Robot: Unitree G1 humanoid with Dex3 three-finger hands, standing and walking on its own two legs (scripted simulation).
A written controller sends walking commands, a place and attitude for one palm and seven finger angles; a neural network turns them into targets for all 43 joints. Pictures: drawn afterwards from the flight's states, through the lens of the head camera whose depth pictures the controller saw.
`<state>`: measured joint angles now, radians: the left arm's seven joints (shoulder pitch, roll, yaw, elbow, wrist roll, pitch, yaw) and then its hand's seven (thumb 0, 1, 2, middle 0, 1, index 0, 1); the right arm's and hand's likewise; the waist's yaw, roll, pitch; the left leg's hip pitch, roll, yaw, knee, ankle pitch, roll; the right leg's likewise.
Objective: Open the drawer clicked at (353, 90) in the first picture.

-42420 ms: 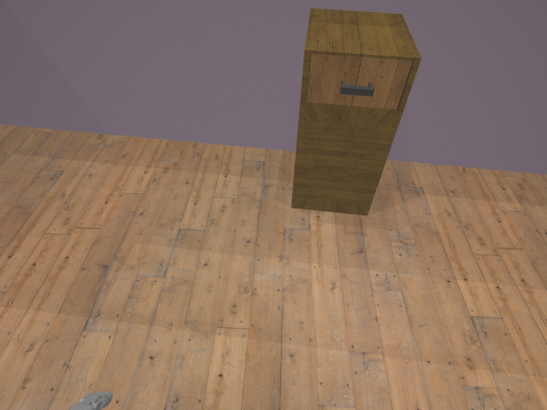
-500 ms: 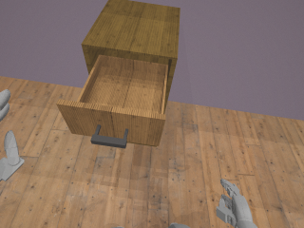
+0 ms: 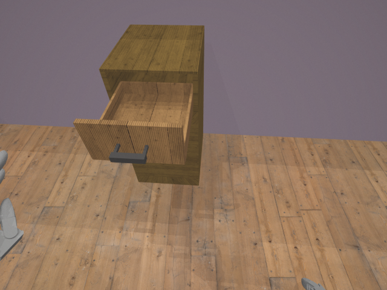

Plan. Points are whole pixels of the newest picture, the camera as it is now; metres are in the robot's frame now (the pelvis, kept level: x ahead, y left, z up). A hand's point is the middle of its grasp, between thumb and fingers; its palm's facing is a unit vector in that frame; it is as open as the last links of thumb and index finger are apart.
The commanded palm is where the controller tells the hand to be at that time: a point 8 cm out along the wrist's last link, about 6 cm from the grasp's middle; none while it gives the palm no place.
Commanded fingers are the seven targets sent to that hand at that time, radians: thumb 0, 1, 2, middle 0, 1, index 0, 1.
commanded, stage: stop stepping back and stand still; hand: left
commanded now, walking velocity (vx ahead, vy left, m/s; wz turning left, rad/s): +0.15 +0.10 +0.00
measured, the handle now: (130, 152) +0.53 +0.22 -0.09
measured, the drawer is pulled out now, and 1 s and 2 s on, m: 0.30 0.30 0.30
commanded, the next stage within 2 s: let the arm hang, fingers relaxed in 0.60 s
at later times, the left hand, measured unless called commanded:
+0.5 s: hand out of the picture +0.13 +0.26 +0.15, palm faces +0.43 -0.82 -0.38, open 7.4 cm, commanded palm +0.07 +0.30 +0.17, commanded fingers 0.00 0.90 0.90 -0.20 -0.30 -0.20 -0.30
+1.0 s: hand out of the picture +0.03 +0.18 -0.17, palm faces +0.11 -0.98 -0.15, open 7.2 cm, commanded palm none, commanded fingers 0.00 0.90 0.90 -0.20 -0.30 -0.20 -0.30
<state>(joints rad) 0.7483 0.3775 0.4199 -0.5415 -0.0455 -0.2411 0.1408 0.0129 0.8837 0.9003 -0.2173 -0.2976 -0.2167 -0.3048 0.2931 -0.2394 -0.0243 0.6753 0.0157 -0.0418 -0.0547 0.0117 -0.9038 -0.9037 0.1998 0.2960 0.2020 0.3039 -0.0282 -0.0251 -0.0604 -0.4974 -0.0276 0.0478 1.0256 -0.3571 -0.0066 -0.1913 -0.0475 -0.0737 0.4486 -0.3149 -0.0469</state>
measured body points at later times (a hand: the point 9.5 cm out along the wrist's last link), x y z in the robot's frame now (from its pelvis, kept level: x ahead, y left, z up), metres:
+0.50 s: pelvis -0.05 +0.02 -0.01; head -0.05 +0.02 +0.44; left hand +0.10 +0.30 +0.17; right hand +0.12 -0.21 -0.10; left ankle -0.02 +0.13 -0.75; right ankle -0.05 -0.08 -0.75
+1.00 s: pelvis -0.03 +0.01 -0.02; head -0.02 +0.03 +0.43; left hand +0.03 +0.23 -0.16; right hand +0.04 -0.23 -0.15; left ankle -0.02 +0.13 -0.75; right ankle -0.05 -0.08 -0.75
